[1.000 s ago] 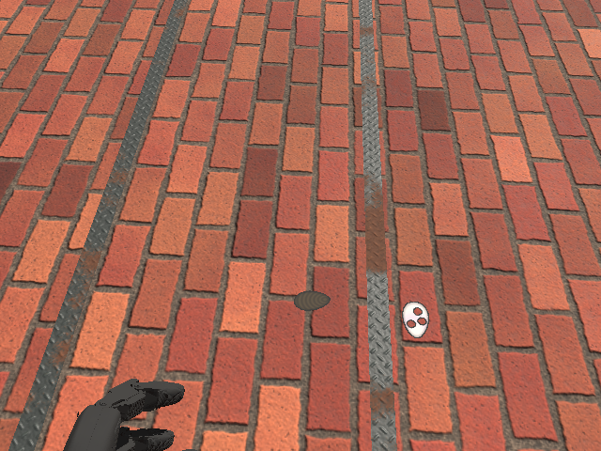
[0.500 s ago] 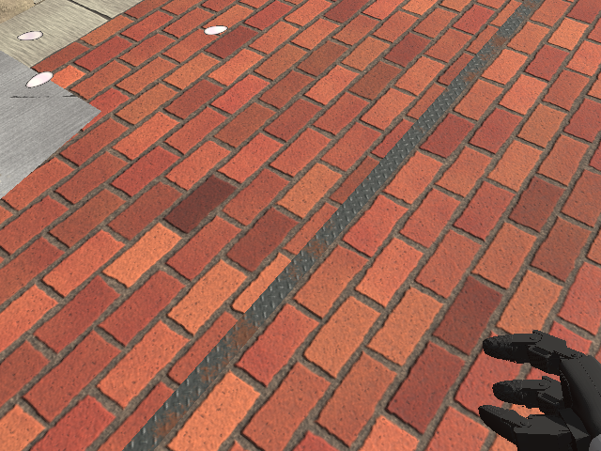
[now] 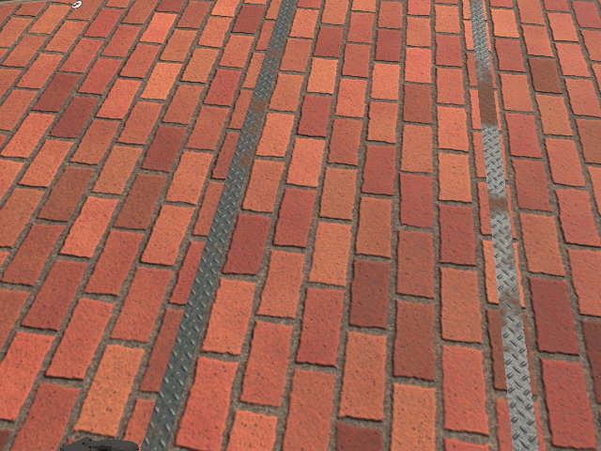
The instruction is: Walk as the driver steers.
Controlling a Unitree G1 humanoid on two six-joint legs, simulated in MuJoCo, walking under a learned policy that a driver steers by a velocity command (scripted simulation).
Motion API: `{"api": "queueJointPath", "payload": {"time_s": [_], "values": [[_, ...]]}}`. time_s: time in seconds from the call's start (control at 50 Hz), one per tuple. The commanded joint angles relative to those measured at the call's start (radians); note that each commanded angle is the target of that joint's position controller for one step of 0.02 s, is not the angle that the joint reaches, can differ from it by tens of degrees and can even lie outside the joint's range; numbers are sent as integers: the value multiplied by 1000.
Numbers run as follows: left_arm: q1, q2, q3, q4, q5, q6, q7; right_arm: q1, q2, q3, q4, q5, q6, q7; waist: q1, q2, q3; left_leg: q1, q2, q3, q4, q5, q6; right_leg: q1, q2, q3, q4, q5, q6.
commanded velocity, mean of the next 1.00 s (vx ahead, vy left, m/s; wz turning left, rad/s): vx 1.00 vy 0.00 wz -0.19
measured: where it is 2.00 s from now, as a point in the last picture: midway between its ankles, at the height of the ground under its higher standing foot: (345, 75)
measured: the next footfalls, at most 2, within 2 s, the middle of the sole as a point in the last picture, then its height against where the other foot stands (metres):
right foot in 0.02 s outside the picture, level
left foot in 0.44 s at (288, 374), level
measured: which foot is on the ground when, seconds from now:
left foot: down 0.00-0.02, up 0.04-0.42, down 0.44-0.84, up 0.86-1.00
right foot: up 0.00-0.00, down 0.02-0.42, up 0.44-0.82, down 0.84-1.00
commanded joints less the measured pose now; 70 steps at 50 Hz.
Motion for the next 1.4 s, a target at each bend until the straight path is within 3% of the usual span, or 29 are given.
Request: {"api": "queueJointPath", "payload": {"time_s": [0.02,0.04,0.06,0.1,0.16,0.24,0.36,0.42,0.44,0.46,0.48,0.52,0.62,0.68,0.78,0.82,0.84,0.86,0.88,0.92,1.02,1.16,1.22,1.24,1.26,1.28,1.3,1.34,1.4], "values": [[533,215,108,118,-34,23,49,-265,-191,-51,-143,-7,8,11,319,-85,-135,-606,21,-89,1001,437,50,772,20,208,-111,-165,-97],[395,337,119,74,13,33,48,-123,-77,-10,-257,-10,-17,23,79,-262,-203,-1028,-73,-226,1310,-93,-8,974,-195,721,-158,-14,-280],[383,336,130,28,9,35,54,-181,-113,2,-299,-11,-47,21,142,-112,-331,-1147,-44,-409,1313,-52,10,1031,-288,1010,-393,-347,-355],[345,198,98,63,6,15,72,-276,-145,3,-303,-16,-63,22,55,132,-51,-1105,65,-425,1042,54,19,679,-244,905,-499,-375,-224],[289,151,74,53,-6,-32,77,-261,-118,18,-292,-51,4,23,-30,142,26,-915,127,-401,848,37,-26,339,-109,662,-505,-157,-174],[310,166,82,43,-10,-57,68,-476,-64,46,-389,-28,17,45,29,77,63,-810,120,-324,447,292,-48,200,0,532,-538,8,-124],[375,188,99,60,-18,-56,67,-533,-97,38,-412,-4,2,41,99,-8,-29,-662,25,-316,85,498,9,475,-45,557,-420,371,-23],[314,241,102,61,5,-64,67,-149,-200,-18,-304,-2,-7,9,-115,-5,-236,-291,-5,-296,80,301,60,530,-46,511,23,649,36],[281,161,79,44,15,-75,68,63,-252,-42,-260,-18,-10,-12,-205,52,-334,-61,129,-439,116,45,84,366,-7,456,338,430,46],[414,-2,38,1,-23,-78,61,49,-350,-63,-246,-58,-13,-5,-69,398,-408,134,400,-1026,-75,-243,194,32,147,358,644,-389,92],[415,56,25,14,-2,-75,66,-31,-295,-67,-248,-32,-6,15,-51,356,-358,79,403,-1284,-188,-382,251,-111,94,347,720,-371,72],[218,103,27,-7,27,-67,53,-120,-159,-46,-231,-15,-4,33,-49,68,-126,-179,299,-960,-185,-186,256,-122,11,319,650,-234,84],[67,44,-12,-118,69,-50,28,-9,-122,-32,-118,17,-23,36,20,124,-7,-378,181,-757,-252,145,275,-141,-84,254,396,-309,155],[-71,31,-43,-184,42,-62,6,-63,-168,-53,-137,12,-22,31,25,114,40,-596,114,-638,-341,209,256,60,-83,203,57,-106,198],[-46,93,-19,-158,25,-64,34,-7,-223,-72,-119,35,-24,52,30,93,-26,-538,136,-603,-233,593,202,387,-16,166,-131,-9,182],[184,138,13,-90,44,-72,66,2,-241,-78,-112,38,-20,54,139,47,-181,-581,55,-540,172,734,163,690,-18,165,-155,-106,156],[364,209,40,-78,63,-76,89,-23,-184,-63,-138,42,-28,53,224,-28,-298,-735,2,-492,488,498,145,891,-233,386,-201,-396,121],[405,276,57,-75,87,-67,97,49,-49,-33,-181,68,-22,44,161,-228,-415,-965,-68,-419,800,-78,133,1028,-509,861,-369,-754,56],[339,229,57,-77,57,-56,99,8,-108,-36,-187,46,-5,38,133,-186,-337,-1069,-14,-408,909,5,147,922,-493,992,-453,-835,25],[246,93,31,-61,41,-66,89,-119,-115,-39,-186,17,17,51,97,-33,-100,-1088,64,-390,868,120,137,700,-395,654,-450,-507,43],[290,35,23,31,7,-105,75,-258,-47,-25,-253,-7,76,91,26,-56,16,-1126,130,-368,811,170,108,573,-324,280,-530,-41,84],[299,117,37,83,9,-117,86,-472,-64,5,-346,-1,70,135,-5,-1,72,-822,14,-142,341,448,182,521,-220,-93,-557,622,159],[305,221,62,70,17,-77,105,-228,-141,-23,-276,-4,64,113,-152,-66,-96,-515,-92,-135,313,311,237,602,-276,-79,-162,1109,161],[267,231,63,52,24,-63,106,-10,-185,-48,-207,-10,62,96,-247,-64,-192,-265,-101,-200,272,277,273,513,-285,-54,98,1054,143],[282,194,57,65,30,-58,97,79,-225,-73,-154,-13,66,69,-258,33,-209,-57,-58,-312,185,232,300,322,-182,-57,466,460,148],[382,31,14,19,39,-67,86,-14,-331,-91,-176,-21,72,52,-83,304,-232,104,180,-643,244,411,320,3,-53,0,890,-512,169],[389,86,10,-50,-3,-80,86,-23,-353,-98,-236,-15,78,42,-106,250,-481,252,343,-1026,-10,109,440,-174,-28,218,1007,-441,158],[255,123,12,-35,-12,-84,85,-106,-246,-75,-210,-16,62,21,-61,18,-132,-122,312,-892,-181,-2,356,-215,-114,214,873,-266,151],[321,62,1,32,9,-19,60,-154,-147,-39,-176,-12,-6,27,54,-45,0,-539,246,-628,-265,124,280,26,-174,285,685,-247,161]]}}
